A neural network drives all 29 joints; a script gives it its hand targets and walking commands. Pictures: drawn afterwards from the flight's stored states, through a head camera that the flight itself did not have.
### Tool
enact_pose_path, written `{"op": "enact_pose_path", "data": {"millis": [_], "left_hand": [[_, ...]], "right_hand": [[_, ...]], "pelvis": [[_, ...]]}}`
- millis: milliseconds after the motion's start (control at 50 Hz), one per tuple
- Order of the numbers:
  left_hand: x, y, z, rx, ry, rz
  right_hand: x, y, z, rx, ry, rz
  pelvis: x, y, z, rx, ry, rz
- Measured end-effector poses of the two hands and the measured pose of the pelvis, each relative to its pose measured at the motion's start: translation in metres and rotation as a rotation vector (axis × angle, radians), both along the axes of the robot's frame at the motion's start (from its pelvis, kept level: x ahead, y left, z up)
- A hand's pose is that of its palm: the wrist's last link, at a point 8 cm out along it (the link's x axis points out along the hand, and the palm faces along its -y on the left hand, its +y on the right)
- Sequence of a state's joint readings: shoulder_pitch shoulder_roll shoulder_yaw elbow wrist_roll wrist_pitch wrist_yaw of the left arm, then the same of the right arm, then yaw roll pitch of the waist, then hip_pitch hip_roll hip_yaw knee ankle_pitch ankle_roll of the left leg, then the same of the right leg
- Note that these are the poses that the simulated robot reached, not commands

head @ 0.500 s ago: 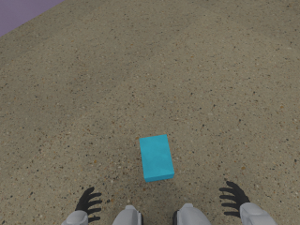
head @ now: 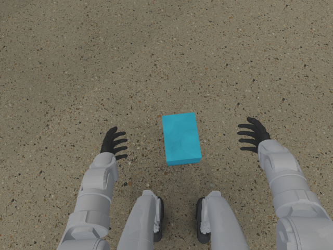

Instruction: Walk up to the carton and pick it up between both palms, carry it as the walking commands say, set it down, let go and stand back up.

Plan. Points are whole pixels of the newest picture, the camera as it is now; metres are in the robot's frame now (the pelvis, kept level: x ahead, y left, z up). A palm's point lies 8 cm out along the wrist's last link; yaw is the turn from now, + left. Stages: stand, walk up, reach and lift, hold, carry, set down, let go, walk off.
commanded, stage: reach and lift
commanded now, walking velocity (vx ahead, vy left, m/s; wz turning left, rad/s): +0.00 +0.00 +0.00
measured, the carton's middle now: (180, 140) +0.50 +0.00 -0.61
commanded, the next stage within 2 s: none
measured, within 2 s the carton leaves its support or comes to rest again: neither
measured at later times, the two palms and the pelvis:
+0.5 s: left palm (119, 111) +0.46 +0.19 -0.12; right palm (244, 98) +0.50 -0.18 -0.13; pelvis +0.01 -0.01 -0.03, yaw +1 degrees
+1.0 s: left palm (129, 114) +0.49 +0.18 -0.21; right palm (231, 105) +0.52 -0.16 -0.21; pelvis +0.01 +0.00 -0.08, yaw +0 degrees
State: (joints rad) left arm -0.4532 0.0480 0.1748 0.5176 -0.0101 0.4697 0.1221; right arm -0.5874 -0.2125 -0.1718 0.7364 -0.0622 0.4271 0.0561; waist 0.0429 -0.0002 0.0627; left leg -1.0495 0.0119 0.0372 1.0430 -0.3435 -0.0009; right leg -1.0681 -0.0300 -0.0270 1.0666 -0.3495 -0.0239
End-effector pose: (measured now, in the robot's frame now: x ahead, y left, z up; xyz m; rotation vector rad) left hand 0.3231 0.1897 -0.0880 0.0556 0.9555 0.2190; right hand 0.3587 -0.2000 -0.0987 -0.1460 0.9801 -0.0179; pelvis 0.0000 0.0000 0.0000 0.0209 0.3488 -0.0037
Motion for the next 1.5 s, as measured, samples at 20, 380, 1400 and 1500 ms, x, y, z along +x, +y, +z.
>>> {"op": "enact_pose_path", "data": {"millis": [20,380,1400,1500], "left_hand": [[0.005,-0.001,-0.002,0.001,-0.009,0.001],[0.109,-0.006,-0.028,0.008,-0.233,0.026],[0.164,-0.014,-0.25,-0.004,-0.301,0.022],[0.165,-0.016,-0.275,-0.009,-0.283,0.022]], "right_hand": [[0.006,0.001,-0.002,0.002,-0.011,-0.001],[0.112,0.019,-0.022,0.036,-0.247,-0.04],[0.16,0.033,-0.244,0.038,-0.324,-0.055],[0.16,0.036,-0.269,0.042,-0.311,-0.051]], "pelvis": [[0.0,0.0,-0.001,0.0,0.012,0.0],[0.009,-0.009,-0.022,-0.001,0.255,0.009],[-0.014,-0.001,-0.201,0.017,0.492,0.007],[-0.02,-0.003,-0.222,0.021,0.474,0.01]]}}
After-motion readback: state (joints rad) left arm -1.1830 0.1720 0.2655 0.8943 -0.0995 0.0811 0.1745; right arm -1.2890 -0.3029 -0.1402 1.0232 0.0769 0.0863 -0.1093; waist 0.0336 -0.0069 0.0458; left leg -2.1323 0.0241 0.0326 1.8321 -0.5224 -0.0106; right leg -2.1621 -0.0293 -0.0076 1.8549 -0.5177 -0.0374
